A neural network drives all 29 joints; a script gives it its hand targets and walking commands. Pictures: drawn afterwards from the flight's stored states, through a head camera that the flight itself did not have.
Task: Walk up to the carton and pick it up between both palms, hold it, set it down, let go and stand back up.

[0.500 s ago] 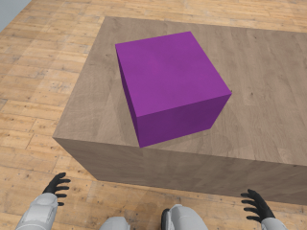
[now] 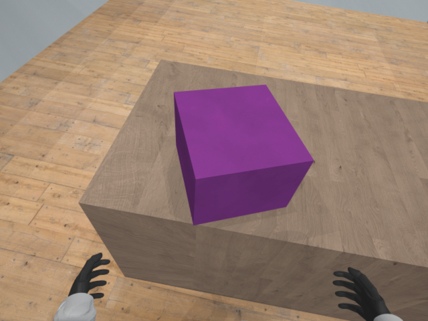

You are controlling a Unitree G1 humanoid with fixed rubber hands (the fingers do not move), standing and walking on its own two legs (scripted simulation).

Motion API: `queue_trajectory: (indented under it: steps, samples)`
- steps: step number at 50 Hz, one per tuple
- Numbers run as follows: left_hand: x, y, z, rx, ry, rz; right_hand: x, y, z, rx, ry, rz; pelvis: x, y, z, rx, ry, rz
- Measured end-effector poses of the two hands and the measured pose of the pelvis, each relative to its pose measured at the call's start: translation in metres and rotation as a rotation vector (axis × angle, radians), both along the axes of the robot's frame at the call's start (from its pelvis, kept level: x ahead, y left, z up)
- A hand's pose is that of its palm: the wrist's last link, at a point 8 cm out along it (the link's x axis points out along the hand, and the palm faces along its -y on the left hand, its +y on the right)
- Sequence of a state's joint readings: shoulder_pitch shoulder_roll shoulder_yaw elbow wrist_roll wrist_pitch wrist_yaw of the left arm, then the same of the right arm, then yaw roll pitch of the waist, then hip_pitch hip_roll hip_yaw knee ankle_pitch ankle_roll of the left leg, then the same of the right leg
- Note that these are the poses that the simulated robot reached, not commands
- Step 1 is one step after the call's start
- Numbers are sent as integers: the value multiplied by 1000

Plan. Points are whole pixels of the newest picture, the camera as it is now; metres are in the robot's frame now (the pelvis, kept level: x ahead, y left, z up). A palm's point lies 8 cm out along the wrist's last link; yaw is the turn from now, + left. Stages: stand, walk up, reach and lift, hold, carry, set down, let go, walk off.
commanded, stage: reach and lift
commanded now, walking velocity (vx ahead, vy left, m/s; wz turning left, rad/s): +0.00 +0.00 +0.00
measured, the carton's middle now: (231, 151) +0.50 -0.03 -0.02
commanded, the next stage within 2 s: none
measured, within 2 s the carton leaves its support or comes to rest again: neither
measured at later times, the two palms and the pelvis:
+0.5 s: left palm (106, 283) +0.18 +0.20 -0.04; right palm (391, 297) +0.18 -0.32 -0.02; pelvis +0.01 +0.01 +0.00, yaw -2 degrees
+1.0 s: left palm (116, 258) +0.21 +0.18 +0.01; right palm (393, 283) +0.20 -0.33 -0.01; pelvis +0.04 +0.02 +0.00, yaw -2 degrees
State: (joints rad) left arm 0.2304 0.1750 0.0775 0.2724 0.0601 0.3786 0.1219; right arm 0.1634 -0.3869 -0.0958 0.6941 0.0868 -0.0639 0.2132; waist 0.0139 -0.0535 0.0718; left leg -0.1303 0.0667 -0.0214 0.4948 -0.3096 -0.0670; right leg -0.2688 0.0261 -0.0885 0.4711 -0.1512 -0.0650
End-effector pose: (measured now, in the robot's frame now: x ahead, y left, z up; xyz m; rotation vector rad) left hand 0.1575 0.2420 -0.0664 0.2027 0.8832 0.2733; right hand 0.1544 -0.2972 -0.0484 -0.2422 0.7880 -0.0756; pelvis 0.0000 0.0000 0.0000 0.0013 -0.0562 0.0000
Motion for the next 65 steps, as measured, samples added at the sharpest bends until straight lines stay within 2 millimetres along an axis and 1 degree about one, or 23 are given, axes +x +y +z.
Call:
queue_trajectory:
  steps: [4,7,10,14,19,23,26,28,31,34,40,44,49,52,55,60,65]
  samples:
    - [4,-6,11,28,-23,-36,-8,4,-8,44,-3,-23,-1,6,0,-4,0,-3]
    - [9,-6,22,61,-53,-48,-13,0,-12,58,-26,-43,2,10,1,-6,0,-8]
    - [16,-5,35,85,-99,-45,-14,-7,-13,64,-57,-53,5,13,1,-3,3,-17]
    - [26,-10,44,71,-164,-29,-4,-10,-7,73,-105,-37,8,13,1,8,10,-31]
    - [32,-27,38,-7,-199,-9,14,-7,11,91,-146,9,9,11,2,13,23,-40]
    - [24,-42,29,-55,-196,-4,21,-14,25,76,-132,19,11,9,4,8,36,-39]
    - [17,-47,25,-56,-196,1,21,-27,31,49,-109,7,14,8,5,1,50,-31]
    - [14,-48,26,-51,-211,9,20,-35,35,35,-105,-3,16,8,5,-2,61,-26]
    - [16,-49,33,-44,-264,16,24,-41,41,31,-139,-6,19,8,4,-6,80,-23]
    - [27,-52,45,-39,-336,9,31,-38,43,57,-197,0,24,10,3,-8,93,-20]
    - [51,-62,66,-38,-428,-12,42,-25,32,143,-260,17,33,15,2,-14,90,-27]
    - [56,-65,75,-39,-458,-4,44,-22,27,158,-280,30,38,17,1,-17,86,-29]
    - [50,-65,77,-45,-469,36,43,-30,33,128,-288,53,39,17,1,-16,94,-32]
    - [45,-70,77,-64,-479,58,44,-35,43,106,-307,67,37,15,0,-15,105,-35]
    - [45,-76,77,-87,-508,71,50,-38,54,91,-338,91,33,11,-1,-13,119,-37]
    - [55,-86,84,-108,-582,81,63,-36,66,95,-376,123,29,5,-4,-9,138,-34]
    - [73,-87,87,-81,-596,71,80,-34,64,119,-372,119,29,1,-4,-5,153,-31]
